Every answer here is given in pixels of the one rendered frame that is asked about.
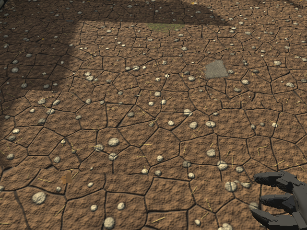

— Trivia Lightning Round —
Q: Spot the right robot hand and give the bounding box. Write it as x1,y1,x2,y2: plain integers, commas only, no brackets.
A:
251,170,307,230

